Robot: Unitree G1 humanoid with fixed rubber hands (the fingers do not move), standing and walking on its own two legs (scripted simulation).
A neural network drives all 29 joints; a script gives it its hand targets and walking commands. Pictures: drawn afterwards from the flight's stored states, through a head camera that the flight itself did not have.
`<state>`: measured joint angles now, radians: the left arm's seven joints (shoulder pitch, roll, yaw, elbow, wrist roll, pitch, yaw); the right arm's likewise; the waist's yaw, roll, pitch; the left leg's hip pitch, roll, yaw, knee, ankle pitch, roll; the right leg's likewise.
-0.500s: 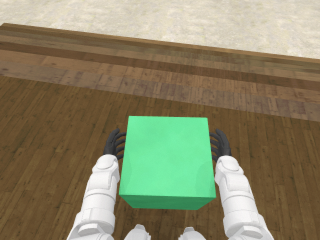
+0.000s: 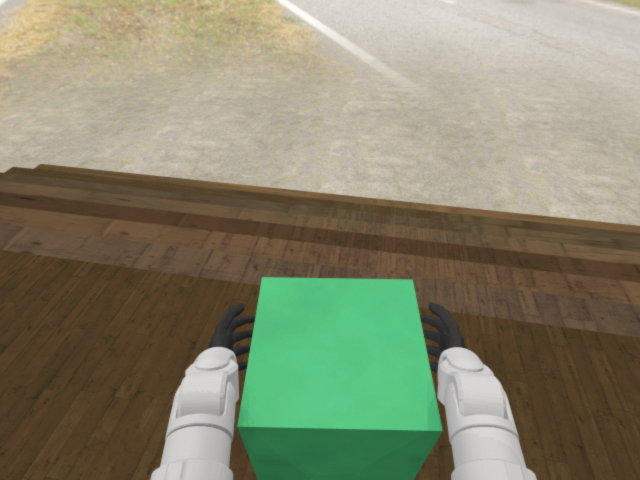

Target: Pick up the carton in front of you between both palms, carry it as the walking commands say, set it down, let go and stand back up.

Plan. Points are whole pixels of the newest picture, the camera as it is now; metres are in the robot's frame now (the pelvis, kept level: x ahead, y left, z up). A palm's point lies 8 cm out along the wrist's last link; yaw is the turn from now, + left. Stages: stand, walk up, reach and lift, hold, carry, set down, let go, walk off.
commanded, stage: reach and lift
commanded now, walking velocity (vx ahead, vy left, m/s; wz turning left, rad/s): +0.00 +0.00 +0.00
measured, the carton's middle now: (335, 388) +0.28 +0.00 -0.05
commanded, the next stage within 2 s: hold in 0.90 s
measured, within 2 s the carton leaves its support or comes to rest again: neither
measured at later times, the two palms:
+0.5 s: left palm (221, 352) +0.29 +0.15 +0.03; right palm (451, 352) +0.29 -0.15 +0.03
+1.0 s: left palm (219, 345) +0.29 +0.15 +0.05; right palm (455, 345) +0.29 -0.15 +0.05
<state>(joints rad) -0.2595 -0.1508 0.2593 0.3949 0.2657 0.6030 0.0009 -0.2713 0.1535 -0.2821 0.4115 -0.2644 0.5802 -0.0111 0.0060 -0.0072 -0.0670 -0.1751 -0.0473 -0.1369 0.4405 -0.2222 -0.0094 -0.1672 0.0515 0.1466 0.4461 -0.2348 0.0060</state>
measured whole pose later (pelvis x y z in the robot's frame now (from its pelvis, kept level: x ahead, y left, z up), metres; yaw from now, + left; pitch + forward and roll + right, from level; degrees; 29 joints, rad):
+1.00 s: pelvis +0.00 +0.00 +0.01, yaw +0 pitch -6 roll +0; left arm -0.23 -0.15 0.20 0.22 0.25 0.72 -0.01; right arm -0.25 0.15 -0.22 0.24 -0.25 0.70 0.00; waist 0.00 -0.01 0.00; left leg -0.05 -0.04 -0.13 0.35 -0.19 -0.01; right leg -0.04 0.04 0.13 0.35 -0.20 0.00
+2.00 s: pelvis +0.25 -0.04 -0.01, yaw +1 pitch +5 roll +0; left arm -0.20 -0.14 0.10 -0.32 0.11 1.23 0.09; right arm -0.19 0.13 -0.15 -0.35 -0.09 1.24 -0.11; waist -0.01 0.01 -0.12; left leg -0.37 0.09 0.09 1.03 -0.47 -0.01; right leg -0.32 -0.03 -0.24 0.52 -0.29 -0.07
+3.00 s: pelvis +0.89 -0.05 -0.01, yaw +0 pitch +5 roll +2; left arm -0.70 -0.02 0.23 0.08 0.05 1.21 0.14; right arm -0.72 0.01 -0.24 0.08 -0.08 1.21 -0.13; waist 0.06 -0.01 0.09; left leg -0.56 0.02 0.01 1.13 -0.40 0.04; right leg -0.38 0.02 -0.16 0.56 -0.27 -0.12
